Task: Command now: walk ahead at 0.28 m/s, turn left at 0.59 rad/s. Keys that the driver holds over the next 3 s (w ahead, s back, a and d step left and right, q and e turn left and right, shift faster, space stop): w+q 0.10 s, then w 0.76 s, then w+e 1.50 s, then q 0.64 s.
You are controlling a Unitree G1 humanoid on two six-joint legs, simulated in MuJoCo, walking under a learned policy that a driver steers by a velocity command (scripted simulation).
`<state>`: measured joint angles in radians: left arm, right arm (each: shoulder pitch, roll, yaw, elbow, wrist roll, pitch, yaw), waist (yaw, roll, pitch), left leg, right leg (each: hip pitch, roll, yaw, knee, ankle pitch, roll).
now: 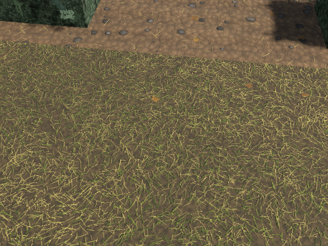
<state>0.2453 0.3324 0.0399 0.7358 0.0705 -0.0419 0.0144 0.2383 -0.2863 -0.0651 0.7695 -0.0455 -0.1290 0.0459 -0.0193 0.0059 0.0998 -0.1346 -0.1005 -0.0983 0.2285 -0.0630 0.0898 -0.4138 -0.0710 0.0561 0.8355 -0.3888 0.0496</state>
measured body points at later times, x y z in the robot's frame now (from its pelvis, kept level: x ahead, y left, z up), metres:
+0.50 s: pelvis +0.16 -0.05 -0.01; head +0.18 -0.05 +0.44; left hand +0.09 +0.16 -0.15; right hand +0.38 -0.23 -0.11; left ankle +0.25 +0.12 -0.68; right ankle +0.11 -0.14 -0.75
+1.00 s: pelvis +0.47 +0.10 -0.22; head +0.50 +0.11 +0.23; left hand +0.39 +0.34 -0.36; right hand +0.61 -0.13 -0.35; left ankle +0.51 +0.20 -0.94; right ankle +0.35 -0.09 -0.68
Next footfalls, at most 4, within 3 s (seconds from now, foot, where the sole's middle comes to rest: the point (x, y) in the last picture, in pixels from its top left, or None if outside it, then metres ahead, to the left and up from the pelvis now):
0.22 right None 0.14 -0.14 -0.79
0.88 left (121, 239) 0.54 0.21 -0.98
1.36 right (173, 181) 0.84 -0.03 -0.98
1.84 left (148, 132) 1.15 0.10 -0.98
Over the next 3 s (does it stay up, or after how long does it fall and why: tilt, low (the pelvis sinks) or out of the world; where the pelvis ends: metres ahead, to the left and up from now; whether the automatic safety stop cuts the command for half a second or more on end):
stays up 1.39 -0.21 -0.20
